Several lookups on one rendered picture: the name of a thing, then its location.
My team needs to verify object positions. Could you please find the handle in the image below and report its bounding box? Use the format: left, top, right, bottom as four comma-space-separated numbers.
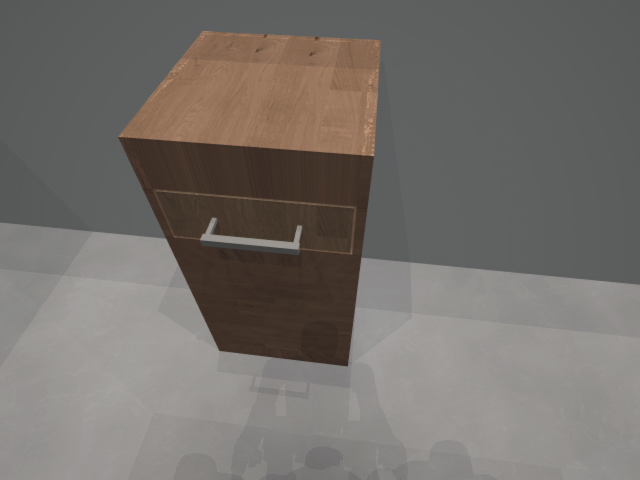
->
200, 218, 302, 255

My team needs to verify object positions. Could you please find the drawer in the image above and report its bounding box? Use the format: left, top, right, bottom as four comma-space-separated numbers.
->
155, 189, 355, 253

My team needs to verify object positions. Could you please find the cabinet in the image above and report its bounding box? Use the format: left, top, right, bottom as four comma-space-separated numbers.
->
118, 31, 381, 366

